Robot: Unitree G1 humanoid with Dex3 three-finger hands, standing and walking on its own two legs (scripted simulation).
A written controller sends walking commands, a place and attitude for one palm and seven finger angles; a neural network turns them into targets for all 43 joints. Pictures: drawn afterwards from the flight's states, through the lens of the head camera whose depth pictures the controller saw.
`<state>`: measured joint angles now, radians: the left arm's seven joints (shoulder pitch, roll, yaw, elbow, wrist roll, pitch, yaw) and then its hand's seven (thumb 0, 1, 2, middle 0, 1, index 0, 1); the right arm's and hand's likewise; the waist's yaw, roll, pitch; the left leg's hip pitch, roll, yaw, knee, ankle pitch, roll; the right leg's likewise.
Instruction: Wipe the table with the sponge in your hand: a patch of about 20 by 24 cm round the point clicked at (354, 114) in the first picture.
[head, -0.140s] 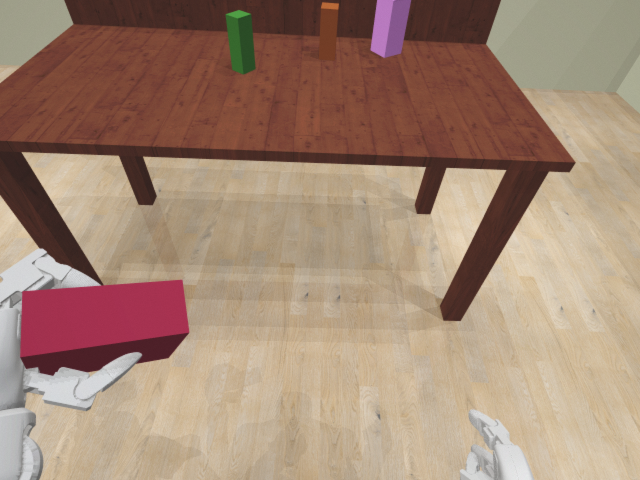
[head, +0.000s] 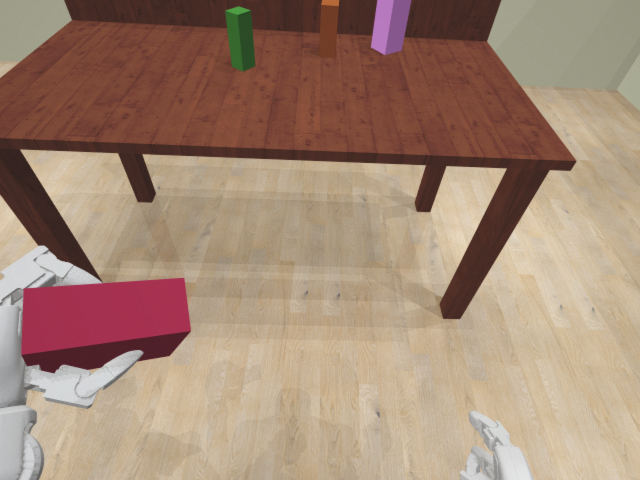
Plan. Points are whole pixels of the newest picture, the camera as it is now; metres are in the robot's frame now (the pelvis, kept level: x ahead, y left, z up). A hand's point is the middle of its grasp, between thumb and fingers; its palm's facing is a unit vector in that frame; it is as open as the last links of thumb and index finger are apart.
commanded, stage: stand and wait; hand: left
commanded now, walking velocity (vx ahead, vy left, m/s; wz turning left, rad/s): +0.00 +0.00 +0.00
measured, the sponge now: (133, 325) +0.23 +0.21 +0.14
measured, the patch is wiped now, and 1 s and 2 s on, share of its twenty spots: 0.00 0.00 0.00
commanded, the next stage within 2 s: look at it before walking up in 0.12 s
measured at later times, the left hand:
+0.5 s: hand (86, 330) +0.21 +0.23 +0.16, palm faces +0.41 -0.84 -0.36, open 9.4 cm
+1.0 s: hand (157, 320) +0.22 +0.17 +0.16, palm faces +0.24 -0.87 -0.43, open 9.4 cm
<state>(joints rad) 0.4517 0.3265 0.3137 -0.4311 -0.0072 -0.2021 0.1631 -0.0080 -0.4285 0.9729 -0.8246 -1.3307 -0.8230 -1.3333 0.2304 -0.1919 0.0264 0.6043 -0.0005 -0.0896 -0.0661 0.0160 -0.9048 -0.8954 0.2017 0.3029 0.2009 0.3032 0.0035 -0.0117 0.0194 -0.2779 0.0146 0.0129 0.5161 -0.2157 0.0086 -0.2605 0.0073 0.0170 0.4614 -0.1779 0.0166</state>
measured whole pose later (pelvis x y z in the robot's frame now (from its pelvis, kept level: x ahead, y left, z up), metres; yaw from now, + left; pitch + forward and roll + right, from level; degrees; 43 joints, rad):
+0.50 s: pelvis -0.01 -0.01 +0.00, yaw -2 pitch -2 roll -1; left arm 0.46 0.33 0.33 -0.43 -0.01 -0.21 0.16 -0.01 -0.43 0.98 -0.83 -1.33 -0.82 -1.34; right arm 0.23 -0.20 0.02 0.60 0.00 -0.08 -0.06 0.02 -0.90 -0.90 0.20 0.30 0.20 0.30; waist 0.02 0.00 0.01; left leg -0.28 0.03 0.04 0.53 -0.22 0.00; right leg -0.29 0.03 0.04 0.49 -0.18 0.01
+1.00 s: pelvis -0.04 -0.02 -0.02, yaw -11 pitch -1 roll +3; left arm 0.47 0.37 0.39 -0.52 -0.03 -0.22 0.15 -0.01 -0.43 0.98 -0.83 -1.34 -0.82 -1.34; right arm 0.21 -0.20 -0.01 0.57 0.01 -0.03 -0.04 0.02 -0.91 -0.90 0.20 0.30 0.20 0.30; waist 0.00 -0.05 0.07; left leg -0.33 0.04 0.14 0.61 -0.23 -0.02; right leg -0.48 0.08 0.17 0.71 -0.24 0.00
